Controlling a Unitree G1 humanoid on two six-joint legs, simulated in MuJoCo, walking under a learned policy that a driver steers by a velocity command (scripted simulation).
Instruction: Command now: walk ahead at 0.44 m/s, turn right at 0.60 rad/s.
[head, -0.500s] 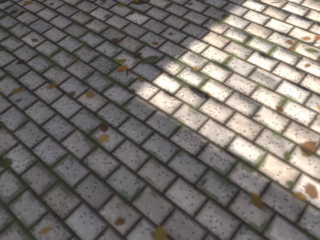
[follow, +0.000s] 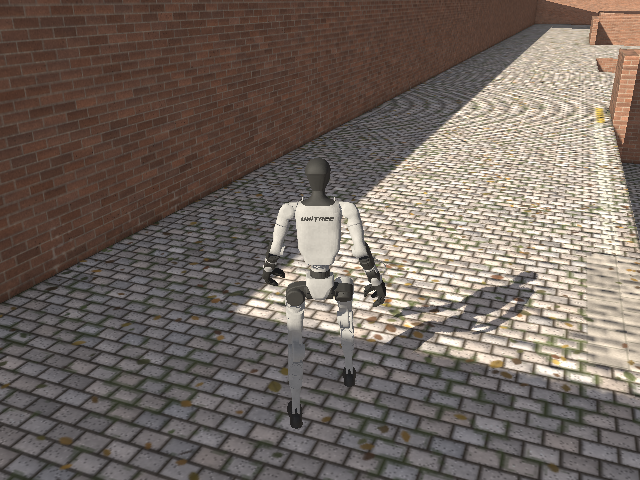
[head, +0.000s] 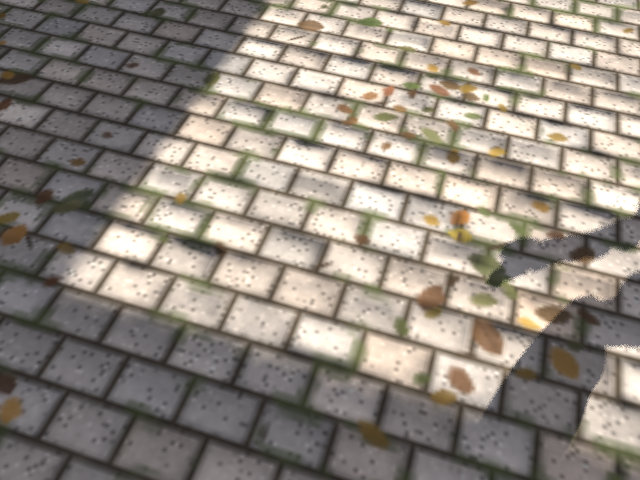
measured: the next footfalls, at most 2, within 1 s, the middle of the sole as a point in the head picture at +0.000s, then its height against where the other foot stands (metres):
right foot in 0.14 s outside the picture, level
left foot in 0.64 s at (317, 437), level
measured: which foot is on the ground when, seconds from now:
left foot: down 0.00-0.16, up 0.18-0.62, down 0.64-1.00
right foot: up 0.00-0.12, down 0.14-0.64, up 0.66-1.00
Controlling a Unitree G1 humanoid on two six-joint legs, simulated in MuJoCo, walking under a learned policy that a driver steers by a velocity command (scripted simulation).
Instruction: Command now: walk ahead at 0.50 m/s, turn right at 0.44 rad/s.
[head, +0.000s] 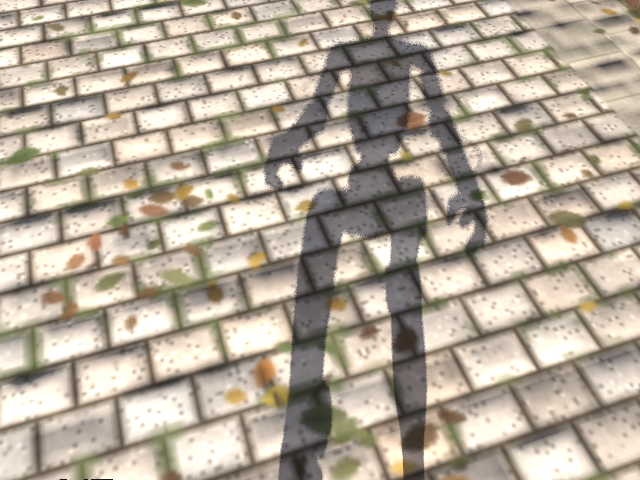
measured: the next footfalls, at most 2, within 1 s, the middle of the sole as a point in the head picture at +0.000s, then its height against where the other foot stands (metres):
right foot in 0.14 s outside the picture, level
left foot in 0.68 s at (261, 440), level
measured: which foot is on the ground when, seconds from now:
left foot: down 0.00-0.16, up 0.18-0.66, down 0.68-1.00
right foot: up 0.00-0.12, down 0.14-0.70, up 0.72-1.00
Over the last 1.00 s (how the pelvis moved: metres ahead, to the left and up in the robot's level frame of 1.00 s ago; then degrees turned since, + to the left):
0.54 -0.14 0.00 -35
